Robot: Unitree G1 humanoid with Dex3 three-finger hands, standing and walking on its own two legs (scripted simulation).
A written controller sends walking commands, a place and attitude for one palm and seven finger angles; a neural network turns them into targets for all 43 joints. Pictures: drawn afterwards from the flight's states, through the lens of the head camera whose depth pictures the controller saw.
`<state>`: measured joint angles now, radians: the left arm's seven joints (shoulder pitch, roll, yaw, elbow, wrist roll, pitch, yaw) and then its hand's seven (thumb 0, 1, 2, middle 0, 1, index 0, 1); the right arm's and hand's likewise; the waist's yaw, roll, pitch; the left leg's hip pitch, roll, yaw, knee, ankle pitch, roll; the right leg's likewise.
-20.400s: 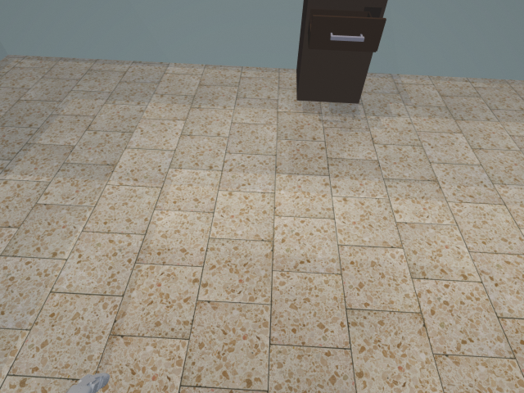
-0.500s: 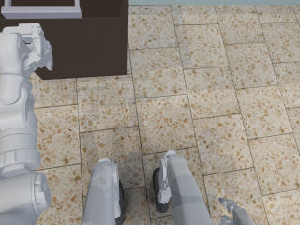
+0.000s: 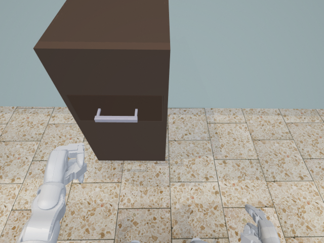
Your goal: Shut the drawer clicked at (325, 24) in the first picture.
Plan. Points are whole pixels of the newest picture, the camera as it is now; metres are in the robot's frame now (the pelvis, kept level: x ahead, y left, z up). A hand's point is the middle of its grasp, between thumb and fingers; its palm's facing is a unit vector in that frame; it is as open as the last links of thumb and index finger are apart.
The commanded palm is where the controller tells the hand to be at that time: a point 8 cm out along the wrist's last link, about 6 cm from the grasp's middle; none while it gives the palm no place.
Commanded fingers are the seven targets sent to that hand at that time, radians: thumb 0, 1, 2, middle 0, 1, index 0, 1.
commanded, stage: draw the hand back to the body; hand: left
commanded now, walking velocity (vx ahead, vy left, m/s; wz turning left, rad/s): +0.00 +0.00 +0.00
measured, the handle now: (117, 115) +0.63 +0.21 -0.20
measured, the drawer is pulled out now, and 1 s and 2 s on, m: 0.00 0.00 0.00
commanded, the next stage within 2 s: step back with the hand held close in 0.68 s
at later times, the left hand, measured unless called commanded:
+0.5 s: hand (1, 172) +0.20 +0.23 +0.21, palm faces +0.41 -0.81 -0.42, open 3.3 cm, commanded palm +0.15 +0.27 +0.23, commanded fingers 0.00 0.90 0.90 -1.40 -1.60 -1.40 -1.60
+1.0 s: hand out of the picture +0.19 +0.23 +0.21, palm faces +0.40 -0.79 -0.46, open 3.3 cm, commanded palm +0.12 +0.27 +0.23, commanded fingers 0.00 0.90 0.90 -1.40 -1.60 -1.40 -1.60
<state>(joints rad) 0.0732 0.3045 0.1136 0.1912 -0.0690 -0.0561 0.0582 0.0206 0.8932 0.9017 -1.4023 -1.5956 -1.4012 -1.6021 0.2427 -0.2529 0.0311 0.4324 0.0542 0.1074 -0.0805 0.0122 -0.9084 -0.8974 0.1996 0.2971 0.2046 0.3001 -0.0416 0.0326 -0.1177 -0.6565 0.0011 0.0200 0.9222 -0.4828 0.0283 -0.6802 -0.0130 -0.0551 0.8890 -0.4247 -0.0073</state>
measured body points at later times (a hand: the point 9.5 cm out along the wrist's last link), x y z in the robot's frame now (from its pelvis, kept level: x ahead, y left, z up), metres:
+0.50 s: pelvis +0.03 -0.01 +0.05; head +0.02 -0.05 +0.49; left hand +0.18 +0.27 +0.23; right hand +0.23 -0.22 -0.03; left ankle -0.02 +0.10 -0.69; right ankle +0.01 -0.12 -0.69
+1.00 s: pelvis +0.00 -0.01 +0.05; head +0.01 -0.04 +0.50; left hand +0.16 +0.27 +0.24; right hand +0.18 -0.25 -0.04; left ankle -0.02 +0.10 -0.69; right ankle +0.01 -0.12 -0.69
